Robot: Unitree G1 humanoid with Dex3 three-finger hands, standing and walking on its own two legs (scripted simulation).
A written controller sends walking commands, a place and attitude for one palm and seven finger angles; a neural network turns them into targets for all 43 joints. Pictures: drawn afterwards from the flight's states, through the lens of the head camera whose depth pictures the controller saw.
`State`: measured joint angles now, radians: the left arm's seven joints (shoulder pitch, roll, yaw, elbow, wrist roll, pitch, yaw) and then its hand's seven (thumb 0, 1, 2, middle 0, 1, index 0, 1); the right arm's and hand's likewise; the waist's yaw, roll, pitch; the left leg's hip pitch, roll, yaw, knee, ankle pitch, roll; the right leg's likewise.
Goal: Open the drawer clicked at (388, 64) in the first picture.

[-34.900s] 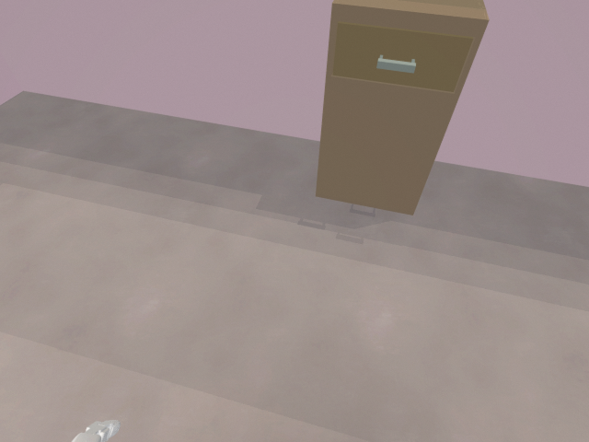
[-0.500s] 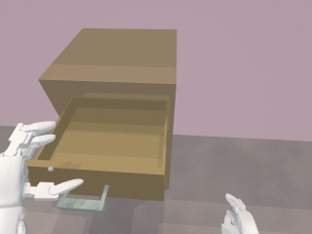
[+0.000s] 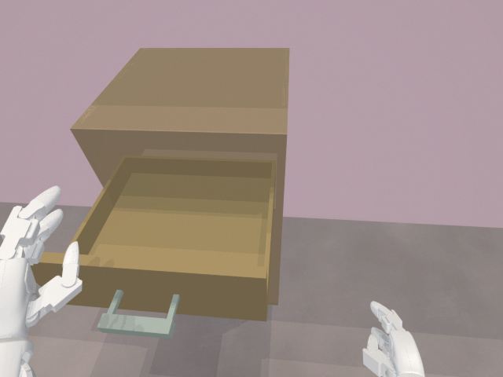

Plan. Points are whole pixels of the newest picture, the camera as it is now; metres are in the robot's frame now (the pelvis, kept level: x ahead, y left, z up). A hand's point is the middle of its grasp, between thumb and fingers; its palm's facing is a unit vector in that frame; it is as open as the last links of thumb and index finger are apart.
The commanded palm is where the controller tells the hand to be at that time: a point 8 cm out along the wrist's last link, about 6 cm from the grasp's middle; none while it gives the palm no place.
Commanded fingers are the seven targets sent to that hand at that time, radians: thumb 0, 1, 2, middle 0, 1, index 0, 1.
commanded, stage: draw the hand back to the body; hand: left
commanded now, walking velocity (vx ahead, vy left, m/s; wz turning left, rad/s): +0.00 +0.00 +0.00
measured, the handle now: (141, 312) +0.22 +0.23 -0.05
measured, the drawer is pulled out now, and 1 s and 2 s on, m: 0.30 0.30 0.30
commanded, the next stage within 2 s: step back with the hand held close in 0.12 s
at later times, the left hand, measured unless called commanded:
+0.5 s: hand (77, 290) +0.18 +0.23 +0.14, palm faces +0.32 -0.84 -0.45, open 7.5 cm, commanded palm +0.10 +0.29 +0.18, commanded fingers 0.00 0.90 0.90 -0.20 -0.30 -0.20 -0.30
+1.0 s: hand (45, 365) +0.10 +0.22 +0.14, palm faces +0.34 -0.84 -0.41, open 7.5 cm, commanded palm +0.02 +0.28 +0.18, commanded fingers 0.00 0.90 0.90 -0.20 -0.30 -0.20 -0.30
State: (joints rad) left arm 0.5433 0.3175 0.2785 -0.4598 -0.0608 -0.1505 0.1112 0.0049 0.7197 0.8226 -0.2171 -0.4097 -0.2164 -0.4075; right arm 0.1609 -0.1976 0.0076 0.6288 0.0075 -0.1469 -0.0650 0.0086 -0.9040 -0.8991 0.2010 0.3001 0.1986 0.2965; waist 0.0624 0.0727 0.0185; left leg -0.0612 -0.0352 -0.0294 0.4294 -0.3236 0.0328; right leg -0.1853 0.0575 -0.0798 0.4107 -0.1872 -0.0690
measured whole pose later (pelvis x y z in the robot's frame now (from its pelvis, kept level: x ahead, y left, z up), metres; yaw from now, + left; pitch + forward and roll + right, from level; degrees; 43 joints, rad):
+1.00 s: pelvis -0.10 +0.00 -0.01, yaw +1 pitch +1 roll -1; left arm 0.60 0.33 0.31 -0.57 -0.04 -0.18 0.15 0.01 0.89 0.90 -0.20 -0.30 -0.20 -0.30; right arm 0.19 -0.19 0.01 0.59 0.00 -0.11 -0.07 0.01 -0.90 -0.90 0.21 0.30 0.20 0.30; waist -0.01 0.02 0.03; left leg -0.39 -0.03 -0.04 0.70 -0.33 0.02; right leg -0.32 0.05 -0.04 0.55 -0.25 -0.05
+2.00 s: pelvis -0.34 -0.03 -0.01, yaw +0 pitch +0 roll +0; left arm 0.63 0.35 0.34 -0.61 -0.03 -0.17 0.14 0.01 0.89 0.90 -0.21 -0.30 -0.21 -0.30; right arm 0.24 -0.20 0.00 0.65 0.00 -0.10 -0.06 0.01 -0.90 -0.90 0.21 0.30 0.20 0.30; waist -0.04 -0.06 -0.03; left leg -0.30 0.01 0.06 0.66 -0.40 0.03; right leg -0.33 0.00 -0.08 0.53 -0.22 -0.05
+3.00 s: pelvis -0.36 -0.07 +0.00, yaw +1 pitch -2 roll +0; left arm 0.28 0.21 0.01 0.93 0.01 0.04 0.01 -0.02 0.99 0.89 -0.20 -0.30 -0.20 -0.30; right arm 0.26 -0.17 0.01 0.99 -0.02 0.04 -0.01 0.00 -0.91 -0.90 0.20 0.30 0.20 0.30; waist 0.01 -0.04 0.10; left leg -0.22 0.02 0.03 0.47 -0.21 -0.01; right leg -0.24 0.01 -0.12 0.45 -0.18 -0.06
